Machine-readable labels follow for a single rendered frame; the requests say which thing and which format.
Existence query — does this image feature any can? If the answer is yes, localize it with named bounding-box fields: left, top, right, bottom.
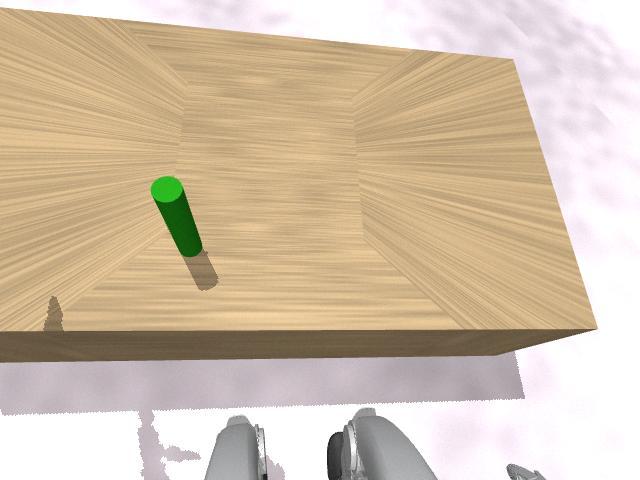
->
left=151, top=176, right=202, bottom=257

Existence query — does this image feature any right robot hand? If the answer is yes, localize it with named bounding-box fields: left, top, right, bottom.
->
left=507, top=464, right=546, bottom=480

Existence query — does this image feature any right robot foot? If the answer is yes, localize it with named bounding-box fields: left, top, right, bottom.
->
left=327, top=432, right=344, bottom=480

